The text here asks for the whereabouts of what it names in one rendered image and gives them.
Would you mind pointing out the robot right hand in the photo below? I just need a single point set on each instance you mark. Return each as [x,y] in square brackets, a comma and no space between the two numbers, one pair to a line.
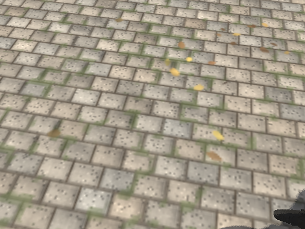
[295,217]

